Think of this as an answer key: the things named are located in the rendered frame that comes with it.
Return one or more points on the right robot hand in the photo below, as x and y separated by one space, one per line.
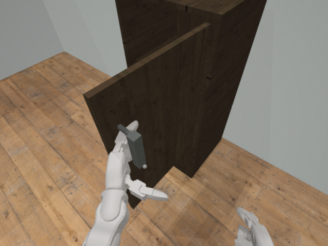
257 236

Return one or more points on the handle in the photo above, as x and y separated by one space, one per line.
135 145

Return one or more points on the left robot forearm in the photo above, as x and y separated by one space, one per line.
111 217

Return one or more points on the cupboard door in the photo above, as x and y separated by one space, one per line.
162 93

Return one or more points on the left robot hand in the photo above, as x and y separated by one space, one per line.
117 167

